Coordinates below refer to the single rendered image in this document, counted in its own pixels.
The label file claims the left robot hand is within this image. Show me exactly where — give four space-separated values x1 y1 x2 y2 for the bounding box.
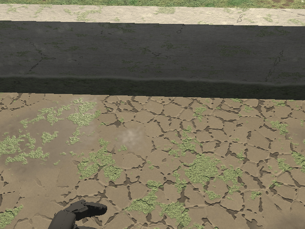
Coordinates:
48 199 108 229

